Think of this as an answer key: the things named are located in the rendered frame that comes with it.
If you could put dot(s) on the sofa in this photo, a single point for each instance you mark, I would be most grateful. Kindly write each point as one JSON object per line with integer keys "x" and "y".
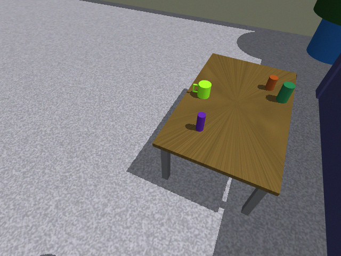
{"x": 329, "y": 95}

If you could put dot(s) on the coffee table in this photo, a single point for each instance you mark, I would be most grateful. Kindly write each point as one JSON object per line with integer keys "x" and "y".
{"x": 245, "y": 131}

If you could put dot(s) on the potted plant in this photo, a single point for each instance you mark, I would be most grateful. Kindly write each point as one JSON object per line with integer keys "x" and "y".
{"x": 325, "y": 45}

